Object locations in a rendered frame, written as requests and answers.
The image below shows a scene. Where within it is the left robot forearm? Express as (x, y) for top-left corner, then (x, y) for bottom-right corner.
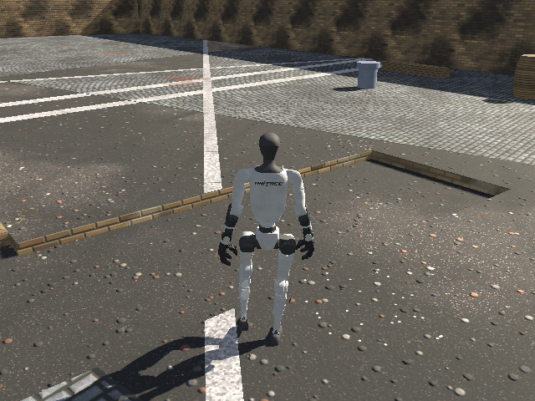
(220, 203), (238, 245)

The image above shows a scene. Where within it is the robot right shin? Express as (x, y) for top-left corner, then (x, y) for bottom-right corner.
(273, 281), (288, 334)

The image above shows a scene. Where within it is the right robot hand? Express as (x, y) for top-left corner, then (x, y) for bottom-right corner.
(295, 238), (315, 260)

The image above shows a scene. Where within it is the humanoid robot torso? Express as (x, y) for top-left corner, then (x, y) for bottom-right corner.
(249, 165), (288, 251)

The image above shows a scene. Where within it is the left robot upper arm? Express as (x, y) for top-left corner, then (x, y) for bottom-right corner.
(230, 168), (252, 216)

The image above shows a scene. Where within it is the right robot upper arm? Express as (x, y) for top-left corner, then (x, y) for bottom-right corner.
(286, 169), (307, 216)

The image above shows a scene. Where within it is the right robot forearm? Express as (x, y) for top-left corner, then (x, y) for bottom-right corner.
(298, 203), (313, 241)

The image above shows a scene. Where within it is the left robot hand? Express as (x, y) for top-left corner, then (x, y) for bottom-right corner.
(218, 242), (237, 266)

